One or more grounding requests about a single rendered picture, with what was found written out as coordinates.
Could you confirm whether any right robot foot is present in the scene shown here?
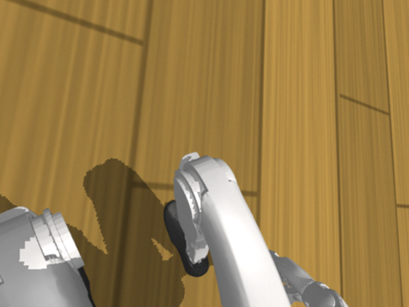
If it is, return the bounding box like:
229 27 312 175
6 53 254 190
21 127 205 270
164 200 209 277

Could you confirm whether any right robot hand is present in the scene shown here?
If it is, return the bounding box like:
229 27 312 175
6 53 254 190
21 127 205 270
269 250 315 305

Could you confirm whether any right robot arm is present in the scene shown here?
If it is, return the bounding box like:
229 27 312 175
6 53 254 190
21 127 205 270
302 281 349 307

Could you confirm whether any left robot foot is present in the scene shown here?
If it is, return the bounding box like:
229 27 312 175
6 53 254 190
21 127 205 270
78 267 96 307

